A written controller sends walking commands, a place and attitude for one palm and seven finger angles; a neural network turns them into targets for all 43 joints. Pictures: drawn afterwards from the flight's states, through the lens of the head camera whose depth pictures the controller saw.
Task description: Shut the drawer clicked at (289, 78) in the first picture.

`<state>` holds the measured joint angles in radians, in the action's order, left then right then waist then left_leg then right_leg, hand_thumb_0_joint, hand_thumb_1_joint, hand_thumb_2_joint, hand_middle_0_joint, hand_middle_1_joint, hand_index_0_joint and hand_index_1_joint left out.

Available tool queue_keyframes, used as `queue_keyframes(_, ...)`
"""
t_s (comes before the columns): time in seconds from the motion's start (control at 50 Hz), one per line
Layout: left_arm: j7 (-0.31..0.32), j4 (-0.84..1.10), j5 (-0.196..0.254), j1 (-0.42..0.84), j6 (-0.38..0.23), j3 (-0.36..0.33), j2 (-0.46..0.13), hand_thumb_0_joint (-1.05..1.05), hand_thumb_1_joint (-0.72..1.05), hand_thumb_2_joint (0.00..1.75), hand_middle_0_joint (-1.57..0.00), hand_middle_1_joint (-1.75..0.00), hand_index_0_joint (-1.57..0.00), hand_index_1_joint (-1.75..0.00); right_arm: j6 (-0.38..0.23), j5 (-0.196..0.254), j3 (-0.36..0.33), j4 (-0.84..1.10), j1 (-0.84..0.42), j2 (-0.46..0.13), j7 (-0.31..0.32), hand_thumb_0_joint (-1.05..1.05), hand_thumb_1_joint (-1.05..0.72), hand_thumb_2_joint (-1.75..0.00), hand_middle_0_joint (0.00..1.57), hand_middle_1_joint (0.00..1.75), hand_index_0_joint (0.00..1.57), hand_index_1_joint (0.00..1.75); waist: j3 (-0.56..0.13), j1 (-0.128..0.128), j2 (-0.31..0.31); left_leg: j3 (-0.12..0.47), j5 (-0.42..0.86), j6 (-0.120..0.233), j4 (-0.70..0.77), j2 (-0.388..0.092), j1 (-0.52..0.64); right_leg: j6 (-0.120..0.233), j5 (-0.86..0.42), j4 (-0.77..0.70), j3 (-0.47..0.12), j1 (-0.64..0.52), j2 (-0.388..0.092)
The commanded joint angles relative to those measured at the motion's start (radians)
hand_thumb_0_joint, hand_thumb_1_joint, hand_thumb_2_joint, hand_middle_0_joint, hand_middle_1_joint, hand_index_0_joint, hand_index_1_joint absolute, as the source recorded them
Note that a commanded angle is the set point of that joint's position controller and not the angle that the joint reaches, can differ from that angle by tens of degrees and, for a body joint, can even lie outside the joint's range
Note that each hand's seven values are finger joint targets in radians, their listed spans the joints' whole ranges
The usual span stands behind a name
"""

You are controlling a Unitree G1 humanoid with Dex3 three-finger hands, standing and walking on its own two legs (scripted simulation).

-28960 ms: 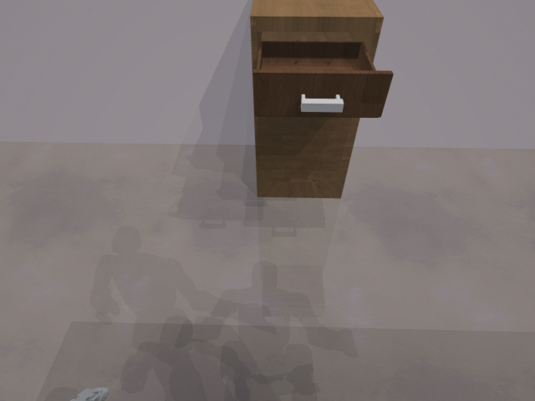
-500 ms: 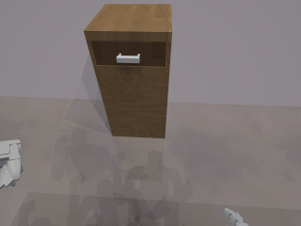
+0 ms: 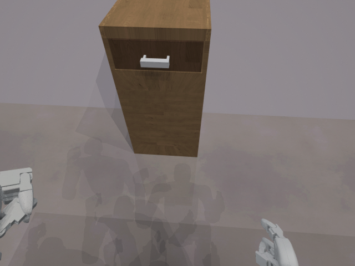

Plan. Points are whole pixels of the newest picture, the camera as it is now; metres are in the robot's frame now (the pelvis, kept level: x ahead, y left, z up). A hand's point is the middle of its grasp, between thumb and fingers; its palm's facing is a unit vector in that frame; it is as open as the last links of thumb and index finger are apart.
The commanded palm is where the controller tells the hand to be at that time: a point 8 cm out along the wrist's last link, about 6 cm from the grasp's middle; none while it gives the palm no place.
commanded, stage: stop stepping back and stand still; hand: left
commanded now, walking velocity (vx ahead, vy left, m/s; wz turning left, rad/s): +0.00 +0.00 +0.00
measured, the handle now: (155, 60) +0.88 +0.15 -0.01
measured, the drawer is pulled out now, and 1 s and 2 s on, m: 0.00 0.00 0.00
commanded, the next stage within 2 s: let the arm hang, fingers relaxed in 0.16 s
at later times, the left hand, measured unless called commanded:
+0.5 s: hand out of the picture +0.11 +0.23 -0.13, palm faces -0.03 -0.95 -0.32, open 3.0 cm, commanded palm none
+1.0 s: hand out of the picture +0.00 +0.25 -0.15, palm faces +0.02 -0.95 -0.32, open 6.8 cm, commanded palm none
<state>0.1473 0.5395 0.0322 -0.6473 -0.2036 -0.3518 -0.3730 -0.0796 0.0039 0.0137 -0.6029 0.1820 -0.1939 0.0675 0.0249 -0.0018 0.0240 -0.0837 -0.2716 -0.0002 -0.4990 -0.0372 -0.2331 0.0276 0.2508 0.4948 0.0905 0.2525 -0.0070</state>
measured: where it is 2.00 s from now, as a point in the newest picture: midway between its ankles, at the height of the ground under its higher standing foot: outside the picture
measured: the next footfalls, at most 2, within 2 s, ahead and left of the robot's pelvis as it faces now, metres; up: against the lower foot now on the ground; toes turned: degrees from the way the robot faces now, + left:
none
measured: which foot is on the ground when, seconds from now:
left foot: down 0.00-1.00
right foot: down 0.00-1.00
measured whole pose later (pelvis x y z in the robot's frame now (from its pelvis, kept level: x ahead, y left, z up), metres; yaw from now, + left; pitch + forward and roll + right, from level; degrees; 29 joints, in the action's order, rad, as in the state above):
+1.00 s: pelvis -0.02 +0.02 +0.01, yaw +1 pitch -1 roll +0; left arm 0.01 -1.13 -0.01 -0.20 0.00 -0.02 -0.28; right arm 0.01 -0.02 -0.01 -1.11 0.22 -0.23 0.01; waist 0.05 0.01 0.04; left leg -0.07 -0.19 0.03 -0.40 0.00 -0.19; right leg 0.00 0.17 0.39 0.10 0.20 -0.04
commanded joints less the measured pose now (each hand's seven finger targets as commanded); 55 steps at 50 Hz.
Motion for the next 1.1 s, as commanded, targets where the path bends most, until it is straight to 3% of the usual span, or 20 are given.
queue_keyframes(0.0,0.021,0.225,0.005,0.015,-0.052,-0.123,-0.162,0.00,0.90,0.90,-1.40,-1.60,-1.40,-1.60,-0.047,0.001,-0.044,0.166,-0.071,-0.122,0.016,0.00,-0.90,-0.90,0.20,0.30,0.20,0.30,-0.122,0.000,-0.005,0.095,0.261,0.031,0.088,-0.069,0.001,-0.025,-0.278,-0.064,-0.110,-0.124,-0.067)
queue_keyframes(0.1,0.027,0.245,0.004,0.010,-0.055,-0.126,-0.164,0.00,0.90,0.90,-1.40,-1.60,-1.40,-1.60,-0.054,-0.002,-0.045,0.166,-0.063,-0.120,0.019,0.00,-0.90,-0.90,0.20,0.30,0.20,0.30,-0.136,0.003,0.037,0.089,0.240,0.026,0.093,-0.060,0.008,-0.022,-0.274,-0.068,-0.111,-0.140,-0.065)
queue_keyframes(0.22,0.026,0.208,0.010,-0.011,-0.054,-0.122,-0.147,0.00,0.90,0.90,-1.40,-1.60,-1.40,-1.60,-0.049,-0.002,-0.049,0.166,-0.067,-0.127,0.018,0.00,-0.90,-0.90,0.20,0.30,0.20,0.30,-0.103,0.000,0.032,0.098,0.185,0.020,0.114,-0.056,-0.031,-0.021,-0.222,-0.095,-0.104,-0.139,-0.064)
queue_keyframes(0.24,-0.124,-0.624,-0.079,0.173,0.092,0.256,-0.074,0.00,0.90,0.90,-1.40,-1.60,-1.40,-1.60,-0.089,0.008,-0.105,-0.077,-0.126,-0.331,-0.082,0.00,-0.90,-0.90,0.20,0.30,0.20,0.30,-0.028,-0.038,0.029,0.107,0.325,0.031,-0.058,-0.082,-0.087,0.002,-0.355,0.044,-0.055,0.017,-0.151)
queue_keyframes(0.26,-0.142,-0.638,-0.058,0.180,0.164,0.224,-0.058,0.00,0.90,0.90,-1.36,-1.56,-1.36,-1.56,-0.026,0.017,-0.103,-0.053,-0.045,-0.276,-0.084,0.00,-0.90,-0.90,0.20,0.30,0.20,0.30,-0.105,-0.024,0.036,0.103,0.296,0.024,-0.034,-0.083,-0.032,0.007,-0.259,0.009,-0.104,0.029,-0.142)
queue_keyframes(0.3,-0.148,-0.680,-0.061,0.216,0.180,0.235,-0.025,0.00,0.90,0.90,-1.28,-1.47,-1.28,-1.47,0.000,0.002,-0.083,-0.053,-0.031,-0.245,-0.083,0.00,-0.90,-0.90,0.20,0.30,0.20,0.30,-0.102,-0.014,0.018,0.154,0.172,0.054,0.003,-0.104,-0.095,0.000,-0.079,0.030,-0.069,0.047,-0.110)
queue_keyframes(0.32,-0.148,-0.728,-0.066,0.267,0.179,0.244,-0.036,0.00,0.90,0.90,-1.24,-1.43,-1.24,-1.43,0.010,-0.005,-0.077,-0.052,-0.028,-0.241,-0.083,0.00,-0.90,-0.90,0.20,0.30,0.20,0.30,-0.103,-0.010,-0.070,0.180,0.204,0.065,0.017,-0.105,-0.115,0.001,-0.090,0.039,-0.072,0.019,-0.092)
queue_keyframes(0.36,-0.147,-0.838,-0.067,0.320,0.182,0.258,-0.050,0.00,0.90,0.90,-1.16,-1.34,-1.16,-1.34,0.022,-0.016,-0.067,-0.069,-0.035,-0.258,-0.078,0.00,-0.90,-0.90,0.20,0.30,0.20,0.30,-0.108,-0.003,-0.186,0.188,0.214,0.071,0.015,-0.097,-0.108,0.012,-0.120,0.016,-0.084,-0.019,-0.104)
queue_keyframes(0.4,-0.143,-0.965,-0.066,0.376,0.186,0.267,-0.068,0.00,0.90,0.90,-1.08,-1.25,-1.08,-1.25,0.035,-0.023,-0.069,-0.098,-0.034,-0.269,-0.073,0.00,-0.90,-0.90,0.20,0.30,0.20,0.30,-0.117,-0.005,-0.229,0.177,0.239,0.067,0.014,-0.079,-0.066,0.027,-0.163,0.001,-0.102,-0.032,-0.121)
queue_keyframes(0.46,-0.135,-1.133,-0.057,0.410,0.199,0.293,-0.058,0.00,0.90,0.90,-0.96,-1.12,-0.96,-1.12,0.054,-0.028,-0.053,-0.153,-0.044,-0.244,-0.070,0.00,-0.90,-0.90,0.20,0.30,0.20,0.30,-0.089,0.003,-0.052,0.167,0.236,0.056,0.075,-0.076,-0.054,0.019,-0.121,-0.013,-0.105,-0.057,-0.113)
queue_keyframes(0.5,-0.132,-1.227,-0.053,0.410,0.203,0.305,-0.049,0.00,0.90,0.90,-0.88,-1.04,-0.88,-1.04,0.064,-0.027,-0.044,-0.193,-0.051,-0.221,-0.069,0.00,-0.90,-0.90,0.20,0.30,0.20,0.30,-0.072,0.007,0.041,0.159,0.164,0.050,0.111,-0.073,-0.050,0.012,-0.057,-0.052,-0.110,-0.068,-0.108)
queue_keyframes(0.6,-0.132,-1.407,-0.046,0.402,0.196,0.315,-0.038,0.00,0.90,0.90,-0.68,-0.82,-0.68,-0.82,0.083,-0.024,-0.043,-0.290,-0.007,-0.184,-0.061,0.00,-0.90,-0.90,0.20,0.30,0.20,0.30,-0.038,0.000,0.128,0.147,-0.057,0.038,0.154,-0.055,-0.051,0.025,0.078,-0.158,-0.131,-0.060,-0.115)
queue_keyframes(0.62,-0.133,-1.430,-0.048,0.402,0.193,0.312,-0.048,0.00,0.90,0.90,-0.64,-0.78,-0.64,-0.78,0.084,-0.021,-0.048,-0.302,0.005,-0.191,-0.060,0.00,-0.90,-0.90,0.20,0.30,0.20,0.30,-0.033,-0.001,0.096,0.147,-0.056,0.038,0.150,-0.057,-0.044,0.026,0.081,-0.173,-0.125,-0.061,-0.117)
queue_keyframes(0.7,-0.135,-1.511,-0.046,0.424,0.190,0.311,-0.045,0.00,0.90,0.90,-0.48,-0.60,-0.48,-0.60,0.084,-0.022,-0.055,-0.364,0.044,-0.191,-0.053,0.00,-0.90,-0.90,0.20,0.30,0.20,0.30,-0.012,-0.008,0.063,0.149,-0.073,0.040,0.163,-0.063,-0.029,0.033,0.110,-0.204,-0.124,-0.040,-0.122)
queue_keyframes(0.74,-0.134,-1.544,-0.046,0.427,0.189,0.311,-0.041,0.00,0.90,0.90,-0.40,-0.52,-0.40,-0.52,0.081,-0.020,-0.058,-0.386,0.058,-0.193,-0.051,0.00,-0.90,-0.90,0.20,0.30,0.20,0.30,-0.011,-0.007,0.016,0.155,-0.043,0.044,0.174,-0.075,-0.020,0.031,0.077,-0.200,-0.111,-0.049,-0.118)
queue_keyframes(0.84,-0.132,-1.602,-0.045,0.433,0.186,0.311,-0.039,0.00,0.90,0.90,-0.20,-0.30,-0.20,-0.30,0.073,-0.018,-0.058,-0.431,0.064,-0.198,-0.045,0.00,-0.90,-0.90,0.20,0.30,0.20,0.30,-0.006,-0.002,-0.015,0.159,0.026,0.047,0.195,-0.088,0.001,0.026,0.011,-0.187,-0.095,-0.066,-0.117)
queue_keyframes(0.9,-0.131,-1.621,-0.044,0.447,0.186,0.311,-0.044,0.00,0.90,0.90,-0.20,-0.30,-0.20,-0.30,0.072,-0.018,-0.058,-0.451,0.060,-0.203,-0.045,0.00,-0.90,-0.90,0.20,0.30,0.20,0.30,0.010,-0.002,-0.050,0.156,0.039,0.047,0.203,-0.088,0.011,0.024,0.009,-0.195,-0.096,-0.061,-0.119)
queue_keyframes(0.98,-0.130,-1.630,-0.046,0.468,0.185,0.308,-0.051,0.00,0.90,0.90,-0.20,-0.30,-0.20,-0.30,0.070,-0.020,-0.057,-0.469,0.046,-0.200,-0.046,0.00,-0.90,-0.90,0.20,0.30,0.20,0.30,0.017,0.000,-0.039,0.154,0.049,0.046,0.216,-0.087,0.012,0.020,0.003,-0.198,-0.099,-0.067,-0.121)
queue_keyframes(1.08,-0.129,-1.630,-0.045,0.497,0.179,0.304,-0.058,0.00,0.90,0.90,-0.20,-0.30,-0.20,-0.30,0.062,-0.020,-0.056,-0.480,0.020,-0.206,-0.046,0.00,-0.90,-0.90,0.20,0.30,0.20,0.30,-0.015,0.000,-0.025,0.147,0.148,0.042,0.212,-0.090,0.042,0.017,-0.081,-0.192,-0.099,-0.100,-0.129)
